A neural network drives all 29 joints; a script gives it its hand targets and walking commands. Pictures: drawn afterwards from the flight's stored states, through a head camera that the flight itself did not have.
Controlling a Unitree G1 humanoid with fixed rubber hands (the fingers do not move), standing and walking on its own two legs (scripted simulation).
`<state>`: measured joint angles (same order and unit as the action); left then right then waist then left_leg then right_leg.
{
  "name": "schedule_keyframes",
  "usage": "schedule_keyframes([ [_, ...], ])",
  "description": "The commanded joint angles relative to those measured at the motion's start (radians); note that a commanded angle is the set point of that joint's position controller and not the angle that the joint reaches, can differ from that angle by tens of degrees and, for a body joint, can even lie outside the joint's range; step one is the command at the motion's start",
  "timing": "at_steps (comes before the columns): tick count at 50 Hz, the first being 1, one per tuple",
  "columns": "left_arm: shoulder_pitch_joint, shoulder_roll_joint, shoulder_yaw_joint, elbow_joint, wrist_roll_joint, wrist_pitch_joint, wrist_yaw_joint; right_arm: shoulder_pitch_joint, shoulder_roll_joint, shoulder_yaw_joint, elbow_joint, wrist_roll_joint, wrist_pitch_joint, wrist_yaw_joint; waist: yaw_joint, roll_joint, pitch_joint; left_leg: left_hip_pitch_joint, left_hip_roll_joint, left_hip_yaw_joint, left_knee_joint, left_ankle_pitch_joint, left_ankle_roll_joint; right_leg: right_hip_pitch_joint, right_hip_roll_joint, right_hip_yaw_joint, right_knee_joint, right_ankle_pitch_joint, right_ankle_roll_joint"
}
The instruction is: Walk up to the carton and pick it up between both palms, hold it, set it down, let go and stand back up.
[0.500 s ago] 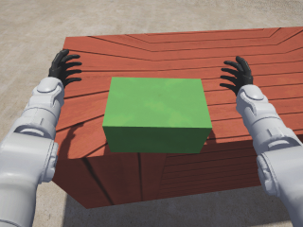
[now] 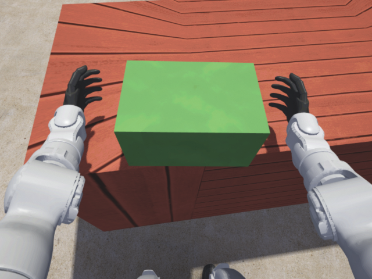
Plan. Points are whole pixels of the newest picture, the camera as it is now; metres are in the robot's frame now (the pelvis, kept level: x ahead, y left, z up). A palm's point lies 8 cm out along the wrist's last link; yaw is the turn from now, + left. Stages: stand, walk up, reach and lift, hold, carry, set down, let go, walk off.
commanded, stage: reach and lift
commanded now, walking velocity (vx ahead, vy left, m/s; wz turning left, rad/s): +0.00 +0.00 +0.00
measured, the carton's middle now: (189, 115) +0.47 -0.01 +0.03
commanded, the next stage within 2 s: none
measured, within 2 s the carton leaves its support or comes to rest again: neither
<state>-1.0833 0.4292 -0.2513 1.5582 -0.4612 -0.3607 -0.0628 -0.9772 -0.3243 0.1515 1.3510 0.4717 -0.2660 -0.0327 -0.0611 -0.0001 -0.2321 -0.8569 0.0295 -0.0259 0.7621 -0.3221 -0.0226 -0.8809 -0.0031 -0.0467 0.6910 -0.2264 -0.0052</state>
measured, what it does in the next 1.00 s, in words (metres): stands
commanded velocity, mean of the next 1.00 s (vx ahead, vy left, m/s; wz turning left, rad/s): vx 0.00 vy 0.00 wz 0.00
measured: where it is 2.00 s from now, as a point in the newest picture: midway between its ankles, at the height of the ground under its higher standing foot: outside the picture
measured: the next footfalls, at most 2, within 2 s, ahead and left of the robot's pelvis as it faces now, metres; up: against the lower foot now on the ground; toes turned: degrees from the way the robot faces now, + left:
none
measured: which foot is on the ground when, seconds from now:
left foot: down 0.00-1.00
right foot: down 0.00-1.00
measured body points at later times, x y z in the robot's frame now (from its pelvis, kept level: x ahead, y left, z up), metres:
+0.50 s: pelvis -0.01 +0.00 -0.01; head +0.10 +0.01 +0.42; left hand +0.48 +0.21 +0.06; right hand +0.46 -0.20 +0.06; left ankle +0.01 +0.13 -0.70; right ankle +0.04 -0.12 -0.70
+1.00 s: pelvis +0.00 +0.00 +0.00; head +0.09 +0.01 +0.44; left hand +0.48 +0.19 +0.07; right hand +0.45 -0.20 +0.07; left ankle +0.01 +0.13 -0.70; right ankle +0.04 -0.12 -0.70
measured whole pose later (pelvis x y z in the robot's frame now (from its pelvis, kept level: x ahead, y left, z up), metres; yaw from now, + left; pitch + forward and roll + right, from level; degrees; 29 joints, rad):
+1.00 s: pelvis +0.00 +0.00 +0.00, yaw +0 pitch +24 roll -1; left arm -1.09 0.30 -0.16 1.57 -0.37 -0.39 0.01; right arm -1.00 -0.20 0.02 1.33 0.32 -0.26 -0.11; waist -0.07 0.01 -0.25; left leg -0.88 0.02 -0.02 0.79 -0.33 -0.02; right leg -0.91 -0.01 -0.04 0.73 -0.23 0.00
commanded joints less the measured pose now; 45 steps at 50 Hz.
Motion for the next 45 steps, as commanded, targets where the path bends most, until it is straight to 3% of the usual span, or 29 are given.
schedule_keyframes([
  [1,-0.459,0.184,-0.004,-0.098,-0.024,-0.049,-0.001,-0.388,-0.187,0.011,-0.128,0.032,-0.047,0.009,0.014,0.074,-0.758,0.282,-0.036,0.061,-0.010,0.415,-0.043,0.377,0.020,-0.026,0.020,0.330,0.042],
  [9,-0.468,0.175,-0.009,-0.140,-0.050,-0.054,-0.005,-0.406,-0.164,0.005,-0.199,0.026,-0.041,0.006,0.011,0.048,-0.804,0.206,-0.045,0.072,0.025,0.345,-0.027,0.366,0.015,-0.017,0.060,0.287,0.052],
  [17,-0.466,0.146,0.032,-0.181,-0.010,-0.042,0.004,-0.409,-0.118,-0.046,-0.245,-0.035,-0.026,-0.027,0.006,0.038,-0.829,0.192,-0.050,0.074,0.032,0.325,-0.025,0.389,0.013,-0.010,0.063,0.280,0.054],
  [30,-0.483,0.046,0.083,-0.159,0.085,-0.032,0.047,-0.425,-0.040,-0.123,-0.174,-0.125,-0.028,-0.074,0.002,0.087,-0.764,0.299,-0.041,0.060,0.008,0.380,-0.058,0.350,0.022,-0.023,0.016,0.280,0.034],
  [39,-0.479,0.006,0.091,-0.119,0.097,-0.046,0.066,-0.436,0.001,-0.123,-0.166,-0.139,-0.028,-0.071,0.014,0.074,-0.720,0.292,-0.038,0.057,-0.020,0.361,-0.057,0.363,0.019,-0.023,-0.005,0.263,0.031],
  [45,-0.483,-0.018,0.092,-0.120,0.092,-0.060,0.068,-0.435,0.030,-0.128,-0.178,-0.155,-0.025,-0.074,0.004,0.060,-0.729,0.274,-0.040,0.057,-0.027,0.354,-0.054,0.384,0.015,-0.020,-0.007,0.272,0.030],
])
